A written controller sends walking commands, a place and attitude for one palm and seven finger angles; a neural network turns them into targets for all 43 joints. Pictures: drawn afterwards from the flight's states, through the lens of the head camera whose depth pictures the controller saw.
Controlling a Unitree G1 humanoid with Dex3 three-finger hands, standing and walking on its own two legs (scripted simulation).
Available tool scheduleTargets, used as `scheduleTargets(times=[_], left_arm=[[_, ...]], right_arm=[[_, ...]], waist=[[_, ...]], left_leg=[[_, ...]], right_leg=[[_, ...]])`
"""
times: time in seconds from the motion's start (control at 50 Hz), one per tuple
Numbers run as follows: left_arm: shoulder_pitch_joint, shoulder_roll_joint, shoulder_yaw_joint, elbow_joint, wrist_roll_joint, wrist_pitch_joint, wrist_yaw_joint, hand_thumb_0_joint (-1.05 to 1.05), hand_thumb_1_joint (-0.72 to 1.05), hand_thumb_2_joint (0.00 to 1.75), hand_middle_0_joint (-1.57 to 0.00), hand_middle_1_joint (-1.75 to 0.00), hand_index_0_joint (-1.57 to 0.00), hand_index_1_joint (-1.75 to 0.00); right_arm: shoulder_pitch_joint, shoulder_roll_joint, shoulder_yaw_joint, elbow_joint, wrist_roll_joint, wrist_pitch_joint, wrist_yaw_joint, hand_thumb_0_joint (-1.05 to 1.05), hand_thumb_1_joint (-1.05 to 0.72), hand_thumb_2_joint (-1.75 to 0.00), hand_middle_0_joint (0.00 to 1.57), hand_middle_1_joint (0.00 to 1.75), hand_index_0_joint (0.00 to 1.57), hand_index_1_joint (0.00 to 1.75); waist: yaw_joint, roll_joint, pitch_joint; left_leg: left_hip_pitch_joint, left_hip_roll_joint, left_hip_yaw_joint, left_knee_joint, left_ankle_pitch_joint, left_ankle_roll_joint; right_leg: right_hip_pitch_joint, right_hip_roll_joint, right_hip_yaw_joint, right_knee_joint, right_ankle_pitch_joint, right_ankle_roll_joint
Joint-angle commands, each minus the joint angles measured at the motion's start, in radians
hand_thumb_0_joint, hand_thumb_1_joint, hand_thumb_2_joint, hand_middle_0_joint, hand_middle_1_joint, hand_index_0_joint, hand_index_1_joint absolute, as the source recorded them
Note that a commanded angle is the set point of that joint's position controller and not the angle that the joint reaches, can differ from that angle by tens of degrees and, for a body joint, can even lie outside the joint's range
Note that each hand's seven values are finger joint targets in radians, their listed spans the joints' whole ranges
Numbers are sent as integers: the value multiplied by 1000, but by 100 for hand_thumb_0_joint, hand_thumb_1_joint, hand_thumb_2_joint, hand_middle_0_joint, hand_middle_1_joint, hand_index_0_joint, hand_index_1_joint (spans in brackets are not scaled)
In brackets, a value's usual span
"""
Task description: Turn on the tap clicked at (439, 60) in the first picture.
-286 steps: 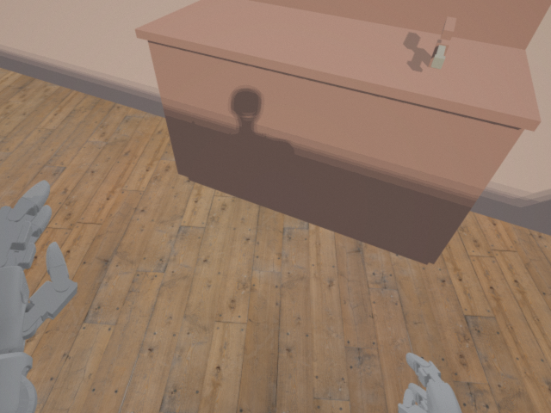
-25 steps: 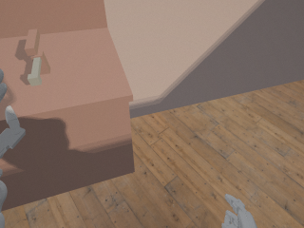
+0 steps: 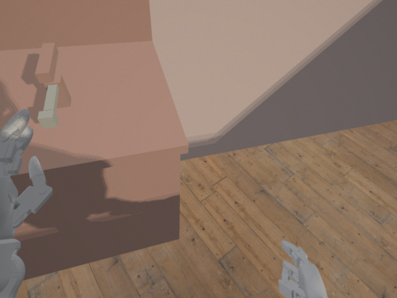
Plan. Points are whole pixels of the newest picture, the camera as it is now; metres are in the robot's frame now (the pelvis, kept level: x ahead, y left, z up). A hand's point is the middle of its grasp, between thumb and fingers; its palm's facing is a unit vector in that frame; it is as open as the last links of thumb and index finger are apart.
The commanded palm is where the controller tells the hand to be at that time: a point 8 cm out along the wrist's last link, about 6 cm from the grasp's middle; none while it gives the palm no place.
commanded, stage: shuffle to correct the standing spot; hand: left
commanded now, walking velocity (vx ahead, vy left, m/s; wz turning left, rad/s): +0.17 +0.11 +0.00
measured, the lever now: (48, 119) +0.41 +0.37 +0.11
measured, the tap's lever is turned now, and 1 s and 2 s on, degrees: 0 0 0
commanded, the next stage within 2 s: come to a stop and stand still in 0.44 s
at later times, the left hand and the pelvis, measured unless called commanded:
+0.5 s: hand (54, 162) +0.27 +0.26 +0.17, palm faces +0.38 -0.84 -0.38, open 7.4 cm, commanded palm +0.21 +0.30 +0.18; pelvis +0.04 +0.02 -0.01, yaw -1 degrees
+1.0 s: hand (28, 149) +0.28 +0.30 +0.18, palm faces +0.30 -0.91 -0.30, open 7.4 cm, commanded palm +0.21 +0.35 +0.18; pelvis +0.04 +0.08 +0.00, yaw -3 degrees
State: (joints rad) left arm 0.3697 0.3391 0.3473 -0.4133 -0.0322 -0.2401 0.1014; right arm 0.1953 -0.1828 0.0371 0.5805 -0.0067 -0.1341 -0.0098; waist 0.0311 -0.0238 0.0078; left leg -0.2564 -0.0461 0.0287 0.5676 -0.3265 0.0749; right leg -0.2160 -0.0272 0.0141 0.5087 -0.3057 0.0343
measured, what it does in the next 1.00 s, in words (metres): steps on the spot: right foot, then left foot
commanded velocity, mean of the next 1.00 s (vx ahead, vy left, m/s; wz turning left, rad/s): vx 0.07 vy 0.07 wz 0.00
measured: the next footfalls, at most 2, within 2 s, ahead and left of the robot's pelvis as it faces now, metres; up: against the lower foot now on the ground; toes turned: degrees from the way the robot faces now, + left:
right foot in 0.64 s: +0.13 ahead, -0.06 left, +0.00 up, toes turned -8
left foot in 0.96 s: +0.15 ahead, +0.15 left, +0.00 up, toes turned +0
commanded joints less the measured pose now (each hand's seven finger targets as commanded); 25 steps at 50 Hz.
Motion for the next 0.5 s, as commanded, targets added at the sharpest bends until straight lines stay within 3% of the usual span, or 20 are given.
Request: scheduleTargets(times=[0.0,0.08,0.22,0.26,0.3,0.32,0.34,0.36,0.38,0.4,0.44,0.46,0.48], left_arm=[[-69,199,125,-259,-16,-64,18,0,90,90,-20,-30,-20,-30],[-23,215,151,-276,-24,-67,24,0,90,90,-20,-30,-20,-30],[21,234,184,-294,-32,-72,29,0,90,90,-20,-30,-20,-30],[16,246,197,-282,-35,-72,31,0,90,90,-20,-30,-20,-30],[12,240,196,-271,-32,-74,35,0,90,90,-20,-30,-20,-30],[2,233,188,-271,-30,-75,35,0,90,90,-20,-30,-20,-30],[-17,225,178,-288,-32,-76,32,0,90,90,-20,-30,-20,-30],[-39,229,178,-313,-34,-77,29,0,90,90,-20,-30,-20,-30],[-64,218,153,-355,-25,-79,27,0,90,90,-20,-30,-20,-30],[-67,217,149,-364,-16,-76,26,0,90,90,-20,-30,-20,-30],[-40,205,139,-345,-8,-63,26,0,90,90,-20,-30,-20,-30],[-27,214,151,-349,-14,-60,27,0,90,90,-20,-30,-20,-30],[0,199,138,-319,-10,-57,28,0,90,90,-20,-30,-20,-30]], right_arm=[[-64,-143,-73,-162,12,-30,-10,0,-90,-90,20,30,20,30],[-64,-145,-79,-168,21,-12,-5,0,-90,-90,20,30,20,30],[-66,-149,-93,-176,32,18,4,0,-90,-90,20,30,20,30],[-75,-151,-95,-174,35,25,5,0,-90,-90,20,30,20,30],[-70,-145,-95,-165,34,33,9,0,-90,-90,20,30,20,30],[-69,-145,-95,-163,34,36,8,0,-90,-90,20,30,20,30],[-64,-149,-94,-164,35,39,5,0,-90,-90,20,30,20,30],[-65,-152,-95,-169,34,35,-1,0,-90,-90,20,30,20,30],[-36,-150,-101,-173,23,25,5,0,-90,-90,20,30,20,30],[-24,-152,-109,-174,10,16,14,0,-90,-90,20,30,20,30],[-23,-154,-114,-173,6,13,24,0,-90,-90,20,30,20,30],[-40,-149,-105,-178,10,11,21,0,-90,-90,20,30,20,30],[-36,-148,-101,-171,10,13,16,0,-90,-90,20,30,20,30]], waist=[[-23,92,-167],[-26,70,-181],[-22,30,-193],[-18,-2,-169],[-23,-29,-148],[-34,6,-137],[-51,87,-130],[-62,215,-117],[-73,248,-114],[-74,248,-115],[-68,204,-91],[-54,194,-95],[-52,186,-77]], left_leg=[[69,100,-81,-29,431,-45],[52,86,-54,48,521,-52],[9,68,-31,161,604,-51],[-58,41,-7,197,534,-61],[-95,33,-9,160,423,-57],[-39,43,-27,100,404,-43],[69,79,-88,14,456,-24],[204,158,-197,-57,609,-4],[328,237,-319,-111,805,11],[435,258,-354,-111,918,-1],[402,250,-298,-106,840,8],[372,239,-243,-107,803,18],[280,226,-224,-129,738,18]], right_leg=[[75,-21,2,50,369,-89],[103,-50,29,93,467,-101],[132,-79,59,160,518,-113],[159,-115,111,143,537,-134],[168,-142,124,166,528,-141],[103,-127,103,199,498,-121],[-16,-72,34,266,425,-82],[-178,6,-57,373,232,-31],[-329,46,-82,474,-102,-29],[-434,49,-86,529,-222,-41],[-445,21,-85,531,-180,-55],[-407,12,-100,471,-144,-55],[-335,9,-115,410,-104,-55]])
